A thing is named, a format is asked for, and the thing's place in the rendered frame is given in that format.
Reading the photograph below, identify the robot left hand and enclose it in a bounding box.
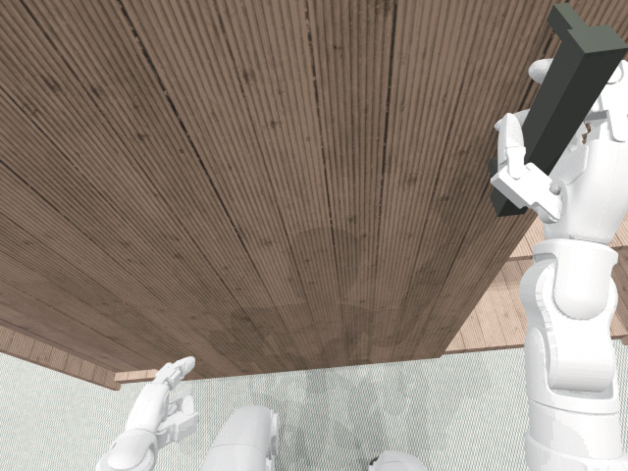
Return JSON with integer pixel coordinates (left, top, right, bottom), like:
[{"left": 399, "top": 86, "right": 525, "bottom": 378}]
[{"left": 124, "top": 356, "right": 199, "bottom": 450}]

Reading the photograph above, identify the robot thigh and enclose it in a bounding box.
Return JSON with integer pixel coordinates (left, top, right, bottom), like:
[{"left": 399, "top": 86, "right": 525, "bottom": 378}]
[
  {"left": 368, "top": 450, "right": 428, "bottom": 471},
  {"left": 199, "top": 405, "right": 279, "bottom": 471}
]

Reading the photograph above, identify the robot right thigh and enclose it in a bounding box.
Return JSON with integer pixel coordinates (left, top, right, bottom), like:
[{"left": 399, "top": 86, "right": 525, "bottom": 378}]
[{"left": 368, "top": 450, "right": 428, "bottom": 471}]

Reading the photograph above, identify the robot right hand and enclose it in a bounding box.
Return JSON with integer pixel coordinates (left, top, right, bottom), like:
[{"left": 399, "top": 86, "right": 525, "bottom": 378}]
[{"left": 491, "top": 59, "right": 628, "bottom": 245}]

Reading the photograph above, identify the robot left thigh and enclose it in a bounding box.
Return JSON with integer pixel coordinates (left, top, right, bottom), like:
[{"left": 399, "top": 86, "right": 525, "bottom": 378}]
[{"left": 199, "top": 405, "right": 279, "bottom": 471}]

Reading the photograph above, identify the left robot forearm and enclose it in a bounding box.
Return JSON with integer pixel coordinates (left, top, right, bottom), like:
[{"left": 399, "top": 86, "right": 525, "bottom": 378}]
[{"left": 95, "top": 429, "right": 158, "bottom": 471}]

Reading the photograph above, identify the handle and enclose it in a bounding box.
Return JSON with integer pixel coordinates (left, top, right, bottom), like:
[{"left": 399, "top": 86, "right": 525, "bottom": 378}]
[{"left": 488, "top": 3, "right": 628, "bottom": 217}]

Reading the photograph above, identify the right robot forearm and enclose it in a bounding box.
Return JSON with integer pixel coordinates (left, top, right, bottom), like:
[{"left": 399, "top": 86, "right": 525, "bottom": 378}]
[{"left": 519, "top": 238, "right": 628, "bottom": 471}]

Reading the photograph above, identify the wardrobe door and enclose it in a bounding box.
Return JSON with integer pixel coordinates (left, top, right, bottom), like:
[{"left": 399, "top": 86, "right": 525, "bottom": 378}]
[
  {"left": 0, "top": 290, "right": 154, "bottom": 373},
  {"left": 0, "top": 0, "right": 628, "bottom": 381}
]

